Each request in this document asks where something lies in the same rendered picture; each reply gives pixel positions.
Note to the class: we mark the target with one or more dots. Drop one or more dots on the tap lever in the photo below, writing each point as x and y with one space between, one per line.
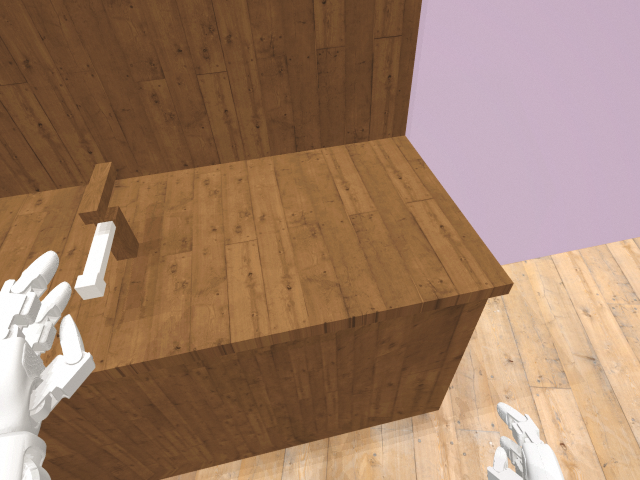
91 284

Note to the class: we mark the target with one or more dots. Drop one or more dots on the robot left forearm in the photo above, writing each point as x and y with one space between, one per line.
21 456

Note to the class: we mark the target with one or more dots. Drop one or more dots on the right robot hand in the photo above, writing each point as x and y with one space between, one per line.
534 461

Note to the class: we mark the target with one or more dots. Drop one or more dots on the left robot hand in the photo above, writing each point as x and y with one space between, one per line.
27 330

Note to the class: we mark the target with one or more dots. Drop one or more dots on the counter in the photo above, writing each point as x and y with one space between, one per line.
285 266

